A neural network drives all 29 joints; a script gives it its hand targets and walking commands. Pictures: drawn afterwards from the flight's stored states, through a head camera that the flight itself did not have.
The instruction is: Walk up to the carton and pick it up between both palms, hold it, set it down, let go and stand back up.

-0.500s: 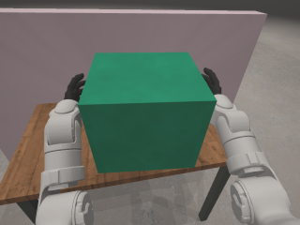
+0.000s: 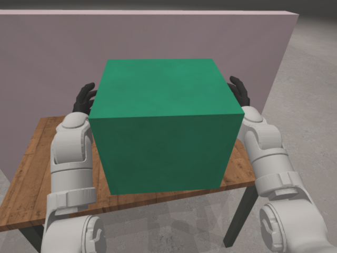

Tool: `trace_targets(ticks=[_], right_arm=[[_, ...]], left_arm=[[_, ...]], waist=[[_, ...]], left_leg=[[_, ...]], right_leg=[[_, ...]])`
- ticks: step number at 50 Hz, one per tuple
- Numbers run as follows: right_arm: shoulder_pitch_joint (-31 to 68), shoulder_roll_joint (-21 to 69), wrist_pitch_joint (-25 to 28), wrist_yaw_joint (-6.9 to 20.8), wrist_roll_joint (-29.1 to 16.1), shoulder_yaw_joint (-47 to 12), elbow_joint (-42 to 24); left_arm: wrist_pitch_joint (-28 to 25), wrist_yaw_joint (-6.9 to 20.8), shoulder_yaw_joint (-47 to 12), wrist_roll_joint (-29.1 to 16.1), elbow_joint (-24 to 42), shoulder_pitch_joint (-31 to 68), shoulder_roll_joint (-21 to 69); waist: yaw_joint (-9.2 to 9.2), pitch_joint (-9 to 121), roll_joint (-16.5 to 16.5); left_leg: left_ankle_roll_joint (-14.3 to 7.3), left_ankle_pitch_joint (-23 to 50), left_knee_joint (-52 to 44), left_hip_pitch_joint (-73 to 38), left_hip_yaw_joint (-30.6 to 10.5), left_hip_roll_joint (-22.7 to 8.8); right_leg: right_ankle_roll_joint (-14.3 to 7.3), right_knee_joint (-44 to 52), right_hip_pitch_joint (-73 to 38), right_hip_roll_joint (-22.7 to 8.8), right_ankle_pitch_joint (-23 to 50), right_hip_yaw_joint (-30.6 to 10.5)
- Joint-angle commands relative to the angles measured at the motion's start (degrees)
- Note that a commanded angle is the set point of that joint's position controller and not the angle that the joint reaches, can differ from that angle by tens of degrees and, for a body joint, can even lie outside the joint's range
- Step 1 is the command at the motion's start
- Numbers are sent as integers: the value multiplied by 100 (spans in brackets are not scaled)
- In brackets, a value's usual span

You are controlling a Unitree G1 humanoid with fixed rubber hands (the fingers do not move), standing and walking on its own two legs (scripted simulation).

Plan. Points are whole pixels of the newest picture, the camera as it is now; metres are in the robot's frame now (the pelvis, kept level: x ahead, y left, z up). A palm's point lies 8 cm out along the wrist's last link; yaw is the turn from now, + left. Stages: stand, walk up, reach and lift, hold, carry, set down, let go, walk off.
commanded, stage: hold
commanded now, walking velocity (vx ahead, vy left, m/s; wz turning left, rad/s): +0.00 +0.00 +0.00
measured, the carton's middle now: (163, 124) +0.38 +0.00 +0.18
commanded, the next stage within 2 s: none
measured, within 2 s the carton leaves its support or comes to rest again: neither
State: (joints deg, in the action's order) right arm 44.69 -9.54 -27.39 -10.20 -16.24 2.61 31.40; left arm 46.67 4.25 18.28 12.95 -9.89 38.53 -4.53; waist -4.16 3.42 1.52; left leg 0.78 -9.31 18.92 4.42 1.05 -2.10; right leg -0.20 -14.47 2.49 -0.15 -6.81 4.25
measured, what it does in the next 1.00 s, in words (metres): stands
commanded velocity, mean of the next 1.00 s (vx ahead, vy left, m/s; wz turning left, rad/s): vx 0.00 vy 0.00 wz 0.00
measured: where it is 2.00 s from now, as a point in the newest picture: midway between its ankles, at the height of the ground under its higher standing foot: outside the picture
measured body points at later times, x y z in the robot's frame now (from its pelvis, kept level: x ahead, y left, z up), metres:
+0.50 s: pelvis +0.00 +0.00 +0.00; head -0.07 +0.02 +0.44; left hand +0.37 +0.18 +0.22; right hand +0.38 -0.17 +0.23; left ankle +0.02 +0.12 -0.75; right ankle +0.02 -0.12 -0.75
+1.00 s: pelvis +0.00 +0.00 +0.00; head -0.06 +0.02 +0.45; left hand +0.38 +0.18 +0.21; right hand +0.39 -0.17 +0.23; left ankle +0.02 +0.12 -0.75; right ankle +0.02 -0.12 -0.75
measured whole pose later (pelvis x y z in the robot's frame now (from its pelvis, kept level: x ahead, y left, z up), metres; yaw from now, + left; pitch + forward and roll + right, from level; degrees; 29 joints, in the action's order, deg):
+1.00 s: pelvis +0.00 +0.00 +0.00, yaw +0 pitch -5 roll -1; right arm 44.0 -9.9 -26.8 -10.5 -17.0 1.3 31.1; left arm 46.0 3.9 17.8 12.3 -9.6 37.5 -4.9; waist -4.2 3.8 1.9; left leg 0.9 -9.4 19.0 4.6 0.7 -2.1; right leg -0.2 -14.3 2.5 -0.1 -6.9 4.4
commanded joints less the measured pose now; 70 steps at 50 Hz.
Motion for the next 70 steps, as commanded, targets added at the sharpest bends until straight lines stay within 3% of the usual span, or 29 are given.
trace_targets(ticks=[1, 8, 11, 12, 16, 19, 21, 23, 24, 26, 29, 32, 35, 36, 39, 40, 41, 50, 52, 53, 54, 55, 56, 57, 58, 61, 66, 69, 70], right_arm=[[4562, 3574, 269, 745, -674, -1946, -1854], [4438, 3549, 279, 669, -757, -2103, -1935], [4331, 3548, 271, 649, -745, -2091, -1991], [4405, 3507, 246, 642, -713, -2054, -1950], [4403, 3579, 289, 653, -735, -2044, -2077], [4369, 3536, 288, 637, -754, -2049, -2089], [4297, 3563, 286, 671, -739, -2073, -2092], [4492, 3575, 276, 720, -668, -1955, -2005], [4466, 3544, 264, 737, -674, -1910, -1813], [4621, 3516, 325, 763, -711, -1914, -1898], [4609, 3565, 284, 805, -592, -1830, -1692], [4809, 3587, 323, 797, -584, -1849, -1675], [4677, 3519, 303, 791, -541, -1761, -1353], [4711, 3571, 319, 795, -577, -1745, -1517], [4648, 3663, 303, 779, -540, -1743, -1417], [4643, 3584, 310, 784, -547, -1796, -1565], [4565, 3581, 292, 769, -572, -1804, -1458], [4414, 3558, 338, 632, -919, -2209, -2255], [4374, 3507, 279, 606, -879, -2141, -2140], [4324, 3572, 246, 635, -832, -2086, -2054], [4210, 3477, 224, 654, -805, -2073, -2045], [4220, 3560, 204, 653, -772, -2045, -1967], [4265, 3518, 240, 669, -780, -2098, -2151], [4274, 3479, 242, 677, -849, -2131, -2129], [4380, 3537, 269, 673, -884, -2248, -2449], [4300, 3517, 228, 627, -877, -2207, -2348], [4386, 3571, 188, 745, -619, -1932, -1874], [4492, 3518, 289, 743, -687, -1945, -2053], [4462, 3589, 299, 733, -725, -2046, -2204]], left_arm=[[-452, 704, -2462, -907, 840, 3791, 3021], [-496, 699, -2506, -975, 937, 3790, 2971], [-463, 748, -2553, -963, 1017, 3740, 3058], [-433, 761, -2555, -967, 945, 3713, 3036], [-484, 772, -2655, -983, 1151, 3813, 3037], [-512, 715, -2695, -1052, 1178, 3779, 3045], [-513, 689, -2738, -1039, 1196, 3724, 3136], [-507, 697, -2649, -1020, 996, 3834, 3086], [-486, 682, -2695, -1029, 875, 3845, 3097], [-520, 620, -2755, -1116, 1064, 4083, 3172], [-519, 641, -2488, -970, 583, 3919, 3099], [-548, 633, -2496, -972, 580, 4043, 3140], [-532, 677, -2423, -967, 435, 4106, 3136], [-551, 686, -2448, -947, 540, 4069, 3083], [-567, 686, -2415, -963, 515, 4117, 3085], [-566, 692, -2404, -933, 578, 4021, 3084], [-555, 703, -2368, -907, 443, 3953, 3062], [-555, 626, -2726, -1123, 1225, 3746, 3089], [-515, 633, -2665, -1067, 1163, 3806, 3036], [-500, 641, -2614, -946, 1109, 3747, 3025], [-467, 660, -2640, -952, 1170, 3678, 3048], [-460, 690, -2620, -991, 1186, 3737, 3013], [-462, 671, -2750, -1012, 1323, 3714, 3069], [-461, 666, -2695, -1072, 1270, 3700, 3043], [-472, 652, -2774, -1114, 1447, 3733, 3053], [-430, 663, -2694, -990, 1346, 3607, 3006], [-366, 779, -2509, -876, 898, 3664, 3050], [-447, 709, -2722, -1031, 1097, 3814, 3191], [-480, 689, -2745, -1055, 1183, 3746, 3181]], waist=[[11, 2053, -204], [54, 2139, -213], [-88, 2079, -323], [-50, 2001, -196], [-93, 2185, -444], [-111, 2233, -250], [-73, 2130, -395], [-66, 2014, -220], [-30, 1877, -385], [-58, 2169, -361], [43, 1852, -243], [70, 1986, -228], [-38, 1974, -259], [30, 2003, -341], [-67, 2000, -275], [14, 2053, -226], [-25, 2002, -298], [-33, 2500, -261], [-109, 2134, -264], [-35, 2002, -357], [-83, 1991, -363], [-62, 1949, -254], [-47, 2227, -385], [-27, 2241, -245], [-56, 2411, -307], [-31, 2214, -310], [31, 1760, -276], [-84, 2219, -421], [-78, 2314, -295]], left_leg=[[57, 1248, -111, -448, 63, 457], [87, 1494, -39, -521, 58, 504], [134, 1542, -61, -543, 53, 506], [101, 1559, -53, -565, 23, 491], [128, 1438, -54, -521, 48, 523], [157, 1711, 9, -638, -1, 504], [177, 1570, 0, -581, -25, 473], [107, 1152, -102, -453, 14, 481], [131, 1082, -134, -347, 39, 458], [105, 1190, -126, -399, 26, 436], [35, 923, -209, -242, 35, 454], [16, 880, -214, -263, 39, 466], [14, 791, -260, -298, 23, 447], [49, 834, -243, -263, 59, 457], [41, 996, -178, -383, 60, 478], [42, 1058, -190, -398, 36, 452], [58, 1043, -186, -391, 41, 486], [155, 2044, 113, -737, -11, 541], [153, 1680, 51, -588, -33, 514], [159, 1546, -6, -565, -8, 498], [166, 1525, -31, -492, -3, 482], [120, 1427, -64, -472, 5, 471], [133, 1591, -31, -579, 4, 482], [138, 1709, 8, -572, 18, 448], [134, 1845, 58, -654, -3, 479], [162, 1742, 13, -664, 16, 504], [88, 987, -222, -295, 85, 429], [121, 1465, -71, -547, 19, 454], [150, 1730, -22, -661, 21, 433]], right_leg=[[125, 32, -712, 380, 773, -142], [185, -3, -767, 346, 1077, -160], [152, -31, -838, 368, 1126, -153], [160, 14, -763, 342, 1066, -154], [150, -40, -786, 363, 1039, -145], [147, -17, -760, 388, 1096, -110], [122, -16, -691, 380, 954, -124], [136, 49, -574, 363, 436, -107], [112, 42, -535, 363, 387, -90], [68, 40, -551, 391, 430, -74], [120, 46, -548, 349, 288, -122], [133, 45, -499, 343, 296, -123], [99, 124, -557, 320, 199, -158], [128, 61, -620, 342, 317, -134], [114, 67, -616, 336, 425, -133], [132, 49, -586, 357, 495, -113], [133, 76, -567, 340, 524, -146], [197, -80, -898, 398, 1577, -138], [168, 3, -722, 382, 1125, -151], [174, 7, -612, 372, 997, -143], [135, 3, -712, 402, 949, -134], [140, 25, -691, 383, 885, -143], [129, -33, -725, 384, 984, -126], [117, -46, -807, 400, 1103, -127], [121, -39, -824, 393, 1281, -153], [167, -29, -815, 391, 1321, -157], [104, 30, -639, 330, 391, -122], [108, -31, -720, 377, 869, -118], [111, -45, -749, 429, 1056, -89]])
